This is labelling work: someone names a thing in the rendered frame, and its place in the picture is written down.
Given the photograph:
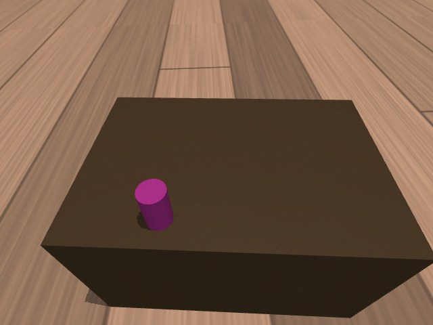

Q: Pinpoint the can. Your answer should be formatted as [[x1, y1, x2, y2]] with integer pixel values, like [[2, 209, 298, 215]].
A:
[[135, 179, 174, 231]]

